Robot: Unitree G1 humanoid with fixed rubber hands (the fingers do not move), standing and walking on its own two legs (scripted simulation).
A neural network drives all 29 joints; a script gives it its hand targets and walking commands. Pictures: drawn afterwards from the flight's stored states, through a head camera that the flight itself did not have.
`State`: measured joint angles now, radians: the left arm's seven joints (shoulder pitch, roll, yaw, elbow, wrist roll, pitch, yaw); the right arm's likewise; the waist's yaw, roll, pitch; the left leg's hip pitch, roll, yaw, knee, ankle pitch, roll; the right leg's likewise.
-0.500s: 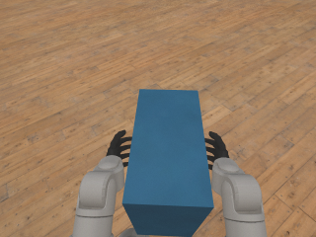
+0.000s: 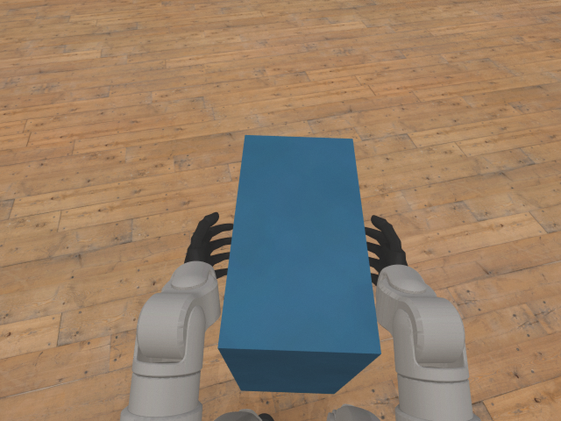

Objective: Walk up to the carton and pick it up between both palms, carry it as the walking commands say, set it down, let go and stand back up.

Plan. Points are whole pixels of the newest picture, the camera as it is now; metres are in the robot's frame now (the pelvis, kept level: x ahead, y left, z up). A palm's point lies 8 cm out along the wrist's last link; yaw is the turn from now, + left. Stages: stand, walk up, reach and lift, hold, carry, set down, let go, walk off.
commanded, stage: carry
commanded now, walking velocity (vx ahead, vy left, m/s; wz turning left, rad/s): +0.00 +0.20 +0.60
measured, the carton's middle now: (292, 273) +0.32 +0.01 +0.00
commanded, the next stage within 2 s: none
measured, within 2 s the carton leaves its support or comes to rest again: neither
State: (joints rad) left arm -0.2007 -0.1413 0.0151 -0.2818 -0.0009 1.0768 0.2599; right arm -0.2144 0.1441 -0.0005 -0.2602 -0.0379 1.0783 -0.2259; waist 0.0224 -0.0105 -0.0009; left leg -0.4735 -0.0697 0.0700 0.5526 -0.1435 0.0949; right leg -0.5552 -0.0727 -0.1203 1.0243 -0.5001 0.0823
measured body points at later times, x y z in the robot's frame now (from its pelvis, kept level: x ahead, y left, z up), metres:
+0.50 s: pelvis -0.05 +0.15 -0.01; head -0.05 +0.16 +0.44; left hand +0.19 +0.37 +0.08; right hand +0.27 +0.14 +0.08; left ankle -0.06 +0.30 -0.73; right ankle -0.01 -0.05 -0.71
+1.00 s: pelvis -0.15 +0.25 +0.01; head -0.14 +0.24 +0.46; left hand +0.01 +0.52 +0.10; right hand +0.16 +0.32 +0.09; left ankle -0.24 +0.38 -0.66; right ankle -0.05 +0.14 -0.72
